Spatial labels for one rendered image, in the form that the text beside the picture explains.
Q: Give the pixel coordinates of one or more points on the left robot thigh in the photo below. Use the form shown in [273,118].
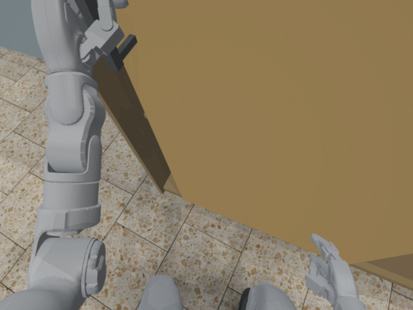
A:
[161,293]

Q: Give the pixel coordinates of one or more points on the handle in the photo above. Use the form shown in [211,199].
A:
[114,60]

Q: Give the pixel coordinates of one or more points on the robot left forearm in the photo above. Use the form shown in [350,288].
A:
[75,116]

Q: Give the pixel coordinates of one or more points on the right robot thigh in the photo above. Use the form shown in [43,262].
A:
[268,297]

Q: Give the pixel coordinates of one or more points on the left robot hand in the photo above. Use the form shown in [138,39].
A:
[60,28]

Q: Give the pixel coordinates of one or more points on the robot thigh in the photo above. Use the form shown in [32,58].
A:
[268,297]
[161,293]

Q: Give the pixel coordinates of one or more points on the robot right forearm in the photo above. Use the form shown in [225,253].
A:
[349,303]

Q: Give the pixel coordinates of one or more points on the wardrobe door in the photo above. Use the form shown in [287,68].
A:
[401,265]
[292,117]

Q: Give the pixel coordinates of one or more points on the right robot hand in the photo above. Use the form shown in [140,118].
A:
[335,279]

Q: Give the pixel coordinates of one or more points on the robot left upper arm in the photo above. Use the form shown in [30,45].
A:
[65,272]

